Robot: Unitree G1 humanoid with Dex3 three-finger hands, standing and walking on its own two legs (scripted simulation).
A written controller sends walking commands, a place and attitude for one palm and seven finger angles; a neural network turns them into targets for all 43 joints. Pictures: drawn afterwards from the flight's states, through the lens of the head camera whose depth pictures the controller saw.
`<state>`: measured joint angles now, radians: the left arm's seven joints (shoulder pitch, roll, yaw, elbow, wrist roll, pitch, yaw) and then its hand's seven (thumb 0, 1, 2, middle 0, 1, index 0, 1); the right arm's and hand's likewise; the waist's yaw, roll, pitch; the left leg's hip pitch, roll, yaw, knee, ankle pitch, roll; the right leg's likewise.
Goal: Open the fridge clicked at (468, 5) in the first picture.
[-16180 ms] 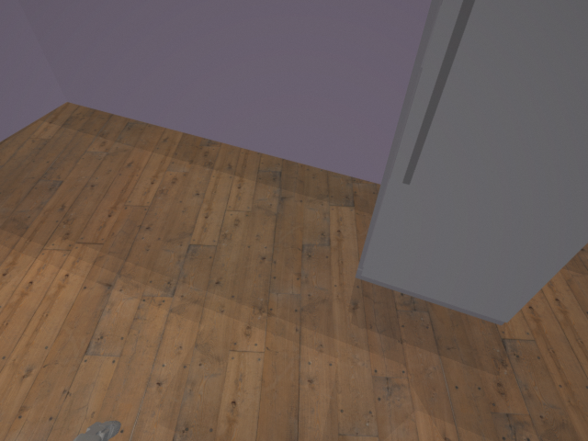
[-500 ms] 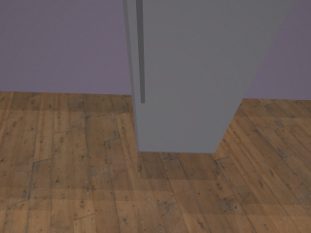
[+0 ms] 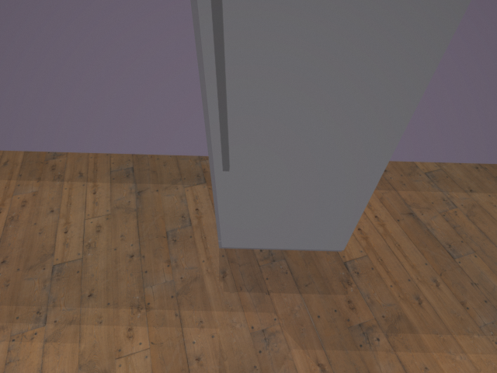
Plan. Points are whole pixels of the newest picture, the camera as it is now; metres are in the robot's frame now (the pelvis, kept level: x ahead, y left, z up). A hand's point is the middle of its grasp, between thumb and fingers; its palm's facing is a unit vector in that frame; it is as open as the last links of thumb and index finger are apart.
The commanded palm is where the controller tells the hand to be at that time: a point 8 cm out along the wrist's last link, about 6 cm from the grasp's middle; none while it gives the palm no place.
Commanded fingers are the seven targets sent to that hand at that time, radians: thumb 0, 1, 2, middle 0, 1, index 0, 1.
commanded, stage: look again from close up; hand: left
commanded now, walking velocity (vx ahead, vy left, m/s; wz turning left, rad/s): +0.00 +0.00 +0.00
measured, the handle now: (222, 92) +0.69 +0.11 +0.09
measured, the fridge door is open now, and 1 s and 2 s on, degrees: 0 0 0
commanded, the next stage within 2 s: shuffle to correct the standing spot in 0.14 s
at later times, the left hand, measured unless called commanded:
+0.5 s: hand out of the picture -0.03 +0.15 -0.19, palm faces +0.13 -0.98 -0.13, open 7.4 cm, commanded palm none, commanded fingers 0.00 0.90 0.90 -0.20 -0.30 -0.20 -0.30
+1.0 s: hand (186, 308) +0.28 +0.16 -0.19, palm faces -0.01 -0.98 -0.21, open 7.3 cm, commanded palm none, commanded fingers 0.00 0.90 0.90 -0.20 -0.30 -0.20 -0.30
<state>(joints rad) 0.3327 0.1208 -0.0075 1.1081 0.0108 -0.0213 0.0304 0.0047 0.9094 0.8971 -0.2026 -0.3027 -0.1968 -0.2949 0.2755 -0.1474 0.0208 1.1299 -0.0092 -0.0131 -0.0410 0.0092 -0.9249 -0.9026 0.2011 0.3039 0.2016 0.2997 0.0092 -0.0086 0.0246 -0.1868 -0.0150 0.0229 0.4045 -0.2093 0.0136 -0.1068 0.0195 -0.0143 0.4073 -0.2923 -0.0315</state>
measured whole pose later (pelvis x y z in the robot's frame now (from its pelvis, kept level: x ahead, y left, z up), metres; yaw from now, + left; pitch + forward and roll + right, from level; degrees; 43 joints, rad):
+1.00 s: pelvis +0.20 -0.04 -0.02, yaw +1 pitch +0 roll +1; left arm 0.15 0.20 0.06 1.02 0.02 -0.03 -0.02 0.02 0.93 0.90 -0.20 -0.30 -0.19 -0.29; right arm 0.49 -0.06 -0.01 1.17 -0.02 -0.04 -0.03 0.00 -0.90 -0.90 0.20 0.30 0.21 0.30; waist -0.06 -0.01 0.10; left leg 0.00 0.09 0.14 0.50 -0.48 -0.05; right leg -0.46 -0.07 -0.13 0.58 -0.12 -0.04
